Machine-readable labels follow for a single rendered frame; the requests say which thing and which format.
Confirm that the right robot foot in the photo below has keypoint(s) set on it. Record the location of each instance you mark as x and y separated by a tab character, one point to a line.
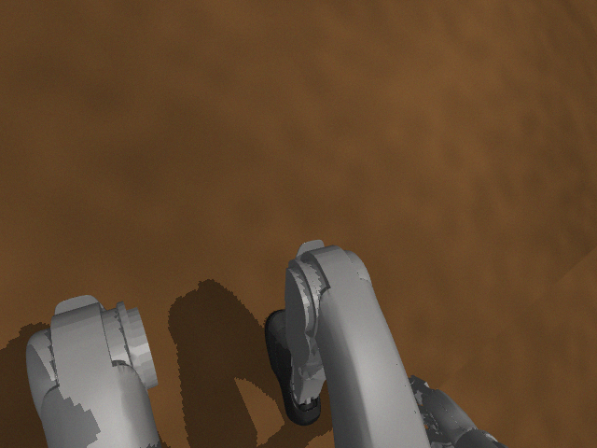
280	359

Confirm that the right robot arm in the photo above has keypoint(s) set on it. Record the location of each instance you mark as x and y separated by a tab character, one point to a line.
478	438

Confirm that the right robot hand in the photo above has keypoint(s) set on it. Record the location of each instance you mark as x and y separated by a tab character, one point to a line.
446	420

